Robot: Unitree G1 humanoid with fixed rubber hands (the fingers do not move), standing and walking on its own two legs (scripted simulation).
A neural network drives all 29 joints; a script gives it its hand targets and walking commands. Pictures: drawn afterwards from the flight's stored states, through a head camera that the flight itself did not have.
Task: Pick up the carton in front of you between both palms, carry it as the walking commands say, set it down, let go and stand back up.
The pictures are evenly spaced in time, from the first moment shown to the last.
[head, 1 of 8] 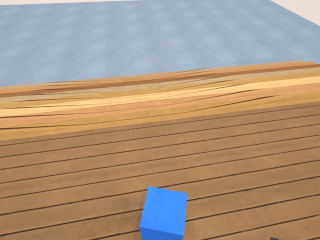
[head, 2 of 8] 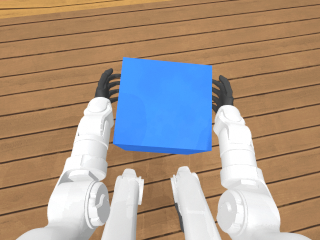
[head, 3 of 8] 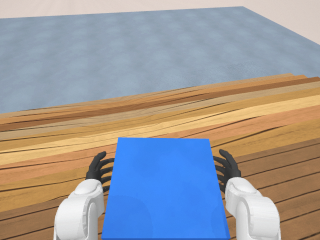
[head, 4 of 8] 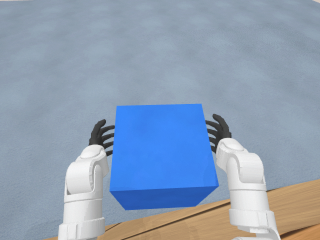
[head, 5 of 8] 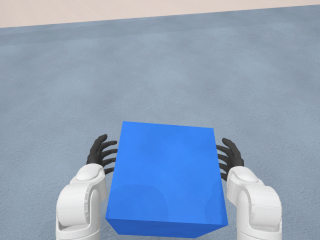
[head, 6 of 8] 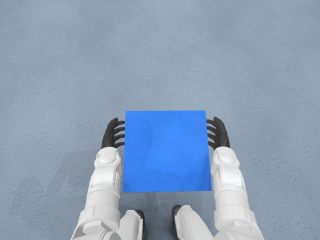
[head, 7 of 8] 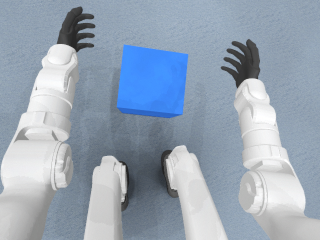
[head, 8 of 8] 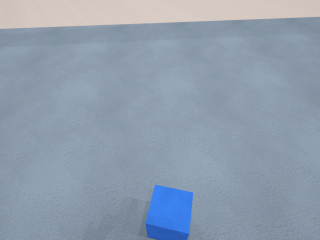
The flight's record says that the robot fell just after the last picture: no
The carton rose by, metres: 0.68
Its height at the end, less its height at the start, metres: -1.13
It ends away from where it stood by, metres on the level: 5.54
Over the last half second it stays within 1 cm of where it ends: yes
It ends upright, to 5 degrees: yes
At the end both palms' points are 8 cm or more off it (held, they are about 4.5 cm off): yes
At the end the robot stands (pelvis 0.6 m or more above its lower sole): yes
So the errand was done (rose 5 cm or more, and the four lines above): yes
